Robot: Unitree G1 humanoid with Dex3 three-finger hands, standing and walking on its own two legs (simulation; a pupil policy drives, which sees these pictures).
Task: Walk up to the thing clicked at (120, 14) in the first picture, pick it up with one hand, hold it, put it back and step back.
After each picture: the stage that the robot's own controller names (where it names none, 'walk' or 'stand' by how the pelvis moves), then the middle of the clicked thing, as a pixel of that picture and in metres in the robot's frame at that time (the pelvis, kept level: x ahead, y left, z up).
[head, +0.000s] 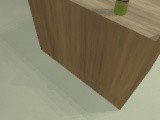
stand; out of the picture +0.82 -0.19 +0.14
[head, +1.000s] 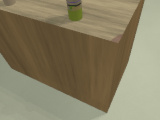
walk; out of the picture +0.71 +0.09 +0.16
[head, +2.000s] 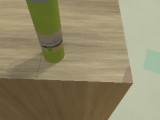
rise first; (48, 27) +0.41 +0.12 +0.18
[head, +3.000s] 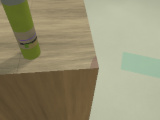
stand; (23, 27) +0.46 +0.23 +0.16
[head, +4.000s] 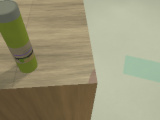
stand; (18, 42) +0.42 +0.23 +0.14
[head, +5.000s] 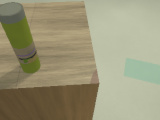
stand; (22, 43) +0.42 +0.22 +0.13
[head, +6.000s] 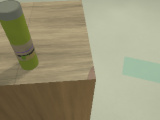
stand; (20, 40) +0.44 +0.23 +0.13
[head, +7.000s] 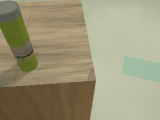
stand; (19, 41) +0.43 +0.24 +0.13
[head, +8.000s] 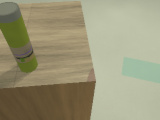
rise first; (19, 42) +0.43 +0.24 +0.13
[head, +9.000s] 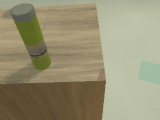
rise first; (34, 41) +0.44 +0.23 +0.14
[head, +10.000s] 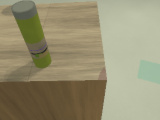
go down; (34, 38) +0.44 +0.23 +0.14
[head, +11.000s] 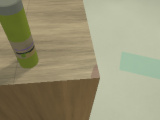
go down; (19, 36) +0.44 +0.20 +0.15
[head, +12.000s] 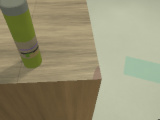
go down; (24, 37) +0.44 +0.20 +0.15
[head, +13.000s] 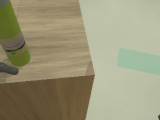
close in; (8, 32) +0.43 +0.23 +0.16
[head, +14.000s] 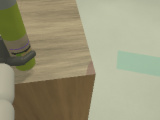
lift; (14, 35) +0.42 +0.21 +0.17
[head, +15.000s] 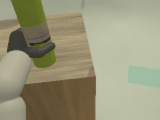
lift; (34, 24) +0.37 +0.14 +0.28
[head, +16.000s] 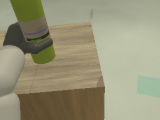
hold; (32, 19) +0.34 +0.15 +0.33
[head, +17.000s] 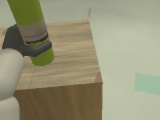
hold; (30, 21) +0.34 +0.15 +0.32
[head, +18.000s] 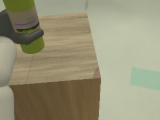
crouch; (21, 8) +0.37 +0.17 +0.33
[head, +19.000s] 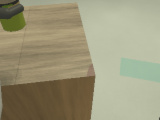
lower; out of the picture +0.46 +0.22 +0.33
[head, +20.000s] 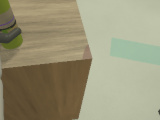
lower; out of the picture +0.48 +0.23 +0.19
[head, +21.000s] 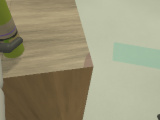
lower; out of the picture +0.46 +0.24 +0.18
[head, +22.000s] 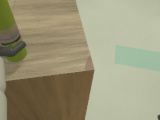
lower; (3, 25) +0.45 +0.23 +0.18
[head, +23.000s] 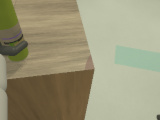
lower; (6, 24) +0.45 +0.23 +0.18
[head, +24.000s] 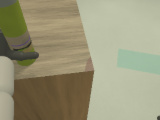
open; (16, 31) +0.44 +0.21 +0.17
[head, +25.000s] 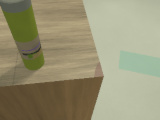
sink last; (26, 36) +0.42 +0.18 +0.17
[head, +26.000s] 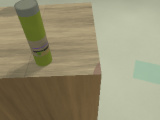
stand; (36, 36) +0.46 +0.21 +0.15
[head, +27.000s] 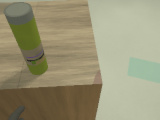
stand; (30, 44) +0.40 +0.20 +0.14
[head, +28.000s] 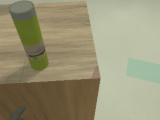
stand; (32, 40) +0.43 +0.21 +0.14
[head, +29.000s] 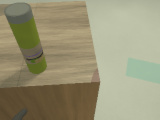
stand; (29, 43) +0.41 +0.21 +0.14
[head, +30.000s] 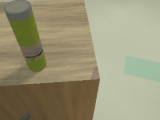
stand; (29, 41) +0.42 +0.21 +0.14
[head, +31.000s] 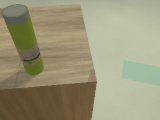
stand; (26, 44) +0.42 +0.21 +0.14
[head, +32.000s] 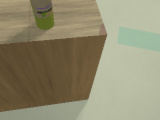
walk; out of the picture +0.56 +0.16 +0.16
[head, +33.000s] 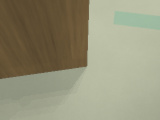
walk; out of the picture +0.93 +0.26 +0.17
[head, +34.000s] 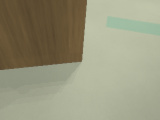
stand; out of the picture +1.12 +0.22 +0.15
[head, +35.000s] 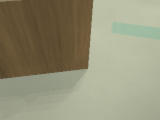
stand; out of the picture +1.07 +0.21 +0.14
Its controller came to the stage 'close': yes
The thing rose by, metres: 0.21
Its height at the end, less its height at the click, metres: +0.00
